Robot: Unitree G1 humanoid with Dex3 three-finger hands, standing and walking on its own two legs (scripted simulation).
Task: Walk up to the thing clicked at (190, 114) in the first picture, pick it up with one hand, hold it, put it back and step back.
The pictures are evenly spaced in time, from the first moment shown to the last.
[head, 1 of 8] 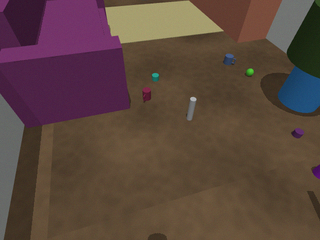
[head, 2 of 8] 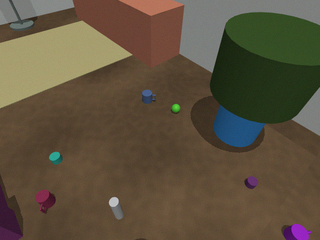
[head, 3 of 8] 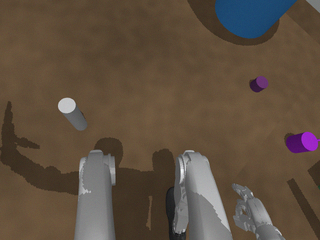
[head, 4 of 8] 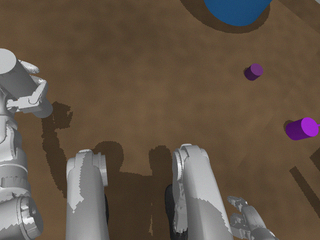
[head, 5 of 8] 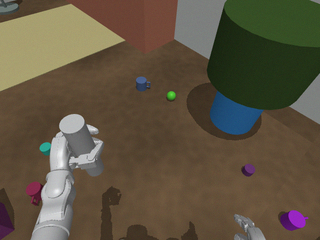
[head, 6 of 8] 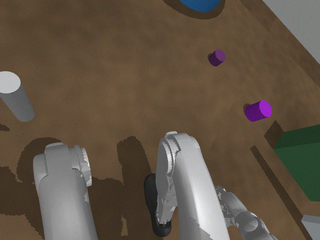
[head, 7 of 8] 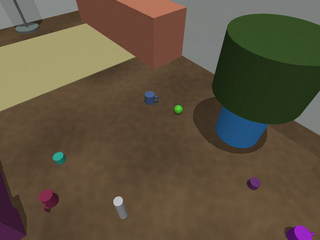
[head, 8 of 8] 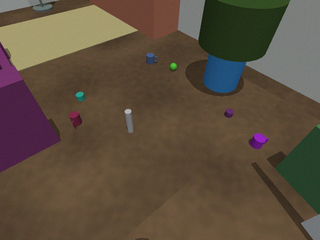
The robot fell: no
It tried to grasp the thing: yes
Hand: left
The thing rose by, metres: 0.67
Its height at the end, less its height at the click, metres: +0.00
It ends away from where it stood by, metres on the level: 0.01
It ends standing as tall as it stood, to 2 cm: yes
